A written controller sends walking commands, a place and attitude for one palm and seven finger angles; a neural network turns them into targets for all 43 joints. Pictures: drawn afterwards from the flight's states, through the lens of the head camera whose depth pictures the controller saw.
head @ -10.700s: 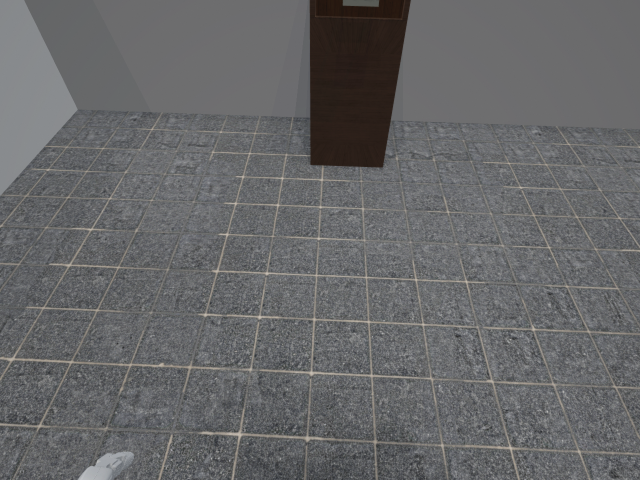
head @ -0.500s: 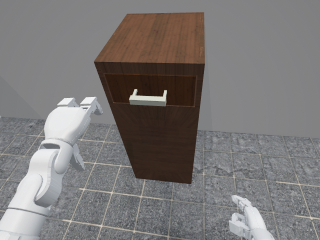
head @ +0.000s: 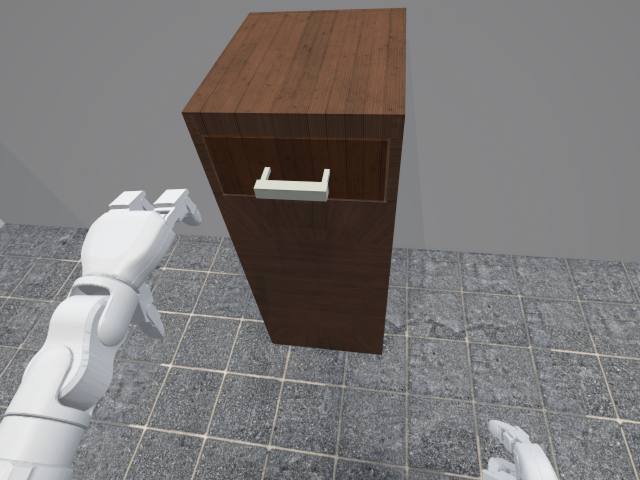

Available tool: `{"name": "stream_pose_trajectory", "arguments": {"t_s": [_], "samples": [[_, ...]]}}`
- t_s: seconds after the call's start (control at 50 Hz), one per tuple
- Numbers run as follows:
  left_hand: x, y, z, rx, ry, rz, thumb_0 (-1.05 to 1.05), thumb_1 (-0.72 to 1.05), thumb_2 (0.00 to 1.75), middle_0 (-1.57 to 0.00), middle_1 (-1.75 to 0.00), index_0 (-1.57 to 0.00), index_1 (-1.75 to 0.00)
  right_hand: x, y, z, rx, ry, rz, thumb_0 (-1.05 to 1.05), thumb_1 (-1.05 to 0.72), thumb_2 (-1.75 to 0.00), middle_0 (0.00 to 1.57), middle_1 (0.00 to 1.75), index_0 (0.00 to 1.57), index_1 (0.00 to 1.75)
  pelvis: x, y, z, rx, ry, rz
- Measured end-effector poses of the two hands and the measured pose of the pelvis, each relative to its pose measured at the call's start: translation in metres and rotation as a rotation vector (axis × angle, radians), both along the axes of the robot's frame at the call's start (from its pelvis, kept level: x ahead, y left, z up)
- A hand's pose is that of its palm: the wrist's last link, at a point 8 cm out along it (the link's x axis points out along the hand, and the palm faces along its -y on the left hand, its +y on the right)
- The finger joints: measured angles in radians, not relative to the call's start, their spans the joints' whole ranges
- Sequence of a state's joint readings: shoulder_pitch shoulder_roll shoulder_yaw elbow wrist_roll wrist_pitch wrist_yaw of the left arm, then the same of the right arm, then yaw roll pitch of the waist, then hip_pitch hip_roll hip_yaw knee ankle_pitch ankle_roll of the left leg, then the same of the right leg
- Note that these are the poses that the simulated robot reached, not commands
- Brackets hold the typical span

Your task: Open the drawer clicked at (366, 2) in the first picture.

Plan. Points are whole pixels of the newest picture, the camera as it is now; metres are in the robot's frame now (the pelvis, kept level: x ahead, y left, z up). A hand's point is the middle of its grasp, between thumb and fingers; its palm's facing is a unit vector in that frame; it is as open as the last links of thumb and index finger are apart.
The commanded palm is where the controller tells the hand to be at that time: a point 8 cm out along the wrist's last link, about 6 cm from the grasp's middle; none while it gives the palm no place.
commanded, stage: move the hooked fingers above the handle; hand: left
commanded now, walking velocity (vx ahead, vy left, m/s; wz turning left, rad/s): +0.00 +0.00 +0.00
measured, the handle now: (293, 181) +0.59 +0.15 +0.01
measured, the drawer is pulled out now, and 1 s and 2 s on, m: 0.00 0.00 0.00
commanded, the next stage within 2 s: none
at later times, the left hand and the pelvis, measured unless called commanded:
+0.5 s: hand (218, 233) +0.38 +0.20 +0.10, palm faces +0.01 -0.04 -1.00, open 13.8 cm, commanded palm +0.36 +0.21 +0.16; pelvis +0.01 -0.01 +0.00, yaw +0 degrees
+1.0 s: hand (254, 209) +0.45 +0.17 +0.07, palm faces -0.03 -0.03 -1.00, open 13.8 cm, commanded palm +0.44 +0.18 +0.14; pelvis +0.03 +0.00 -0.01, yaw -1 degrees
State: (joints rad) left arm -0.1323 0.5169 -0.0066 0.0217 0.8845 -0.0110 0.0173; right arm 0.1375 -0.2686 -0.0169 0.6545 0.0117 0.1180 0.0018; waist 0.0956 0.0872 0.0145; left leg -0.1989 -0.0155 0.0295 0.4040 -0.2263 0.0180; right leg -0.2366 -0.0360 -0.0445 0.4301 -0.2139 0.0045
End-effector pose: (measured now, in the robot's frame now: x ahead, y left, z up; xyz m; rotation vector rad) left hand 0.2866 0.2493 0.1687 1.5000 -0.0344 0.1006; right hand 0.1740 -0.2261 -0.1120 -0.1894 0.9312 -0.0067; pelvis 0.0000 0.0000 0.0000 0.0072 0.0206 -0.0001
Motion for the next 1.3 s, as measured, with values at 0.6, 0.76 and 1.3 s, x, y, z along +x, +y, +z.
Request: {"name": "stream_pose_trajectory", "arguments": {"t_s": [0.6, 0.76, 1.3], "samples": [[0.091, -0.059, -0.028, 0.015, 0.114, -0.104, 0.00, -0.49, 0.30, -0.32, -1.20, -0.32, -1.20, -0.027, -0.030, -0.012, -0.028, 0.073, -0.117, 0.01, -0.91, -0.90, 0.20, 0.30, 0.19, 0.30, 0.013, -0.010, -0.003, 0.008, 0.059, -0.014], [0.113, -0.057, -0.030, 0.022, 0.070, -0.105, 0.00, -0.49, 0.30, -0.32, -1.20, -0.32, -1.20, -0.038, -0.035, -0.017, -0.042, 0.119, -0.153, 0.01, -0.91, -0.90, 0.20, 0.30, 0.19, 0.30, 0.022, -0.008, -0.005, 0.006, 0.091, -0.017], [0.181, -0.083, -0.046, 0.064, 0.119, -0.058, 0.00, -0.49, 0.30, -0.32, -1.20, -0.32, -1.20, -0.077, -0.036, -0.030, -0.036, 0.238, -0.220, 0.00, -0.91, -0.90, 0.20, 0.30, 0.20, 0.30, 0.027, -0.007, -0.012, 0.004, 0.168, -0.016]]}}
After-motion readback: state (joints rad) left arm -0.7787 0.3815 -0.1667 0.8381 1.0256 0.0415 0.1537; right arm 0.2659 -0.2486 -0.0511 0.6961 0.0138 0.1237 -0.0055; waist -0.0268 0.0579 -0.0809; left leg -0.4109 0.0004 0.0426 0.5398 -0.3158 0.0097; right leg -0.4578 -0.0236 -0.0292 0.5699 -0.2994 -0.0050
